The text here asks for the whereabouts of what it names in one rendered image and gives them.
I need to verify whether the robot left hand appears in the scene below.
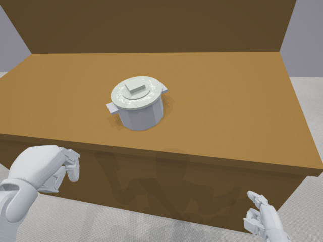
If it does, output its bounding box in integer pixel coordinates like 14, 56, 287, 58
8, 145, 80, 193

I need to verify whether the table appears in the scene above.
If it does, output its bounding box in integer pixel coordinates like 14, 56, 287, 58
0, 0, 323, 234

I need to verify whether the robot right hand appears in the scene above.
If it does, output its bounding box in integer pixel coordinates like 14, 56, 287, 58
243, 191, 284, 238

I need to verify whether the knob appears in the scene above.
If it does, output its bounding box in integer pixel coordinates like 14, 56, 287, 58
125, 77, 146, 94

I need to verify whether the left robot forearm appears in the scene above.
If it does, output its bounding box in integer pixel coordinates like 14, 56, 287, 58
0, 178, 38, 242

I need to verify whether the right robot forearm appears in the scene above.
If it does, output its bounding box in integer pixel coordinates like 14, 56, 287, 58
264, 229, 292, 242

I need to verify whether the pot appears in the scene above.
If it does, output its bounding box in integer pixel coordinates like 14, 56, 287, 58
106, 82, 168, 131

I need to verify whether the lid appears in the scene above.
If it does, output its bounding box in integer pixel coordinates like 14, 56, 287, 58
111, 76, 163, 110

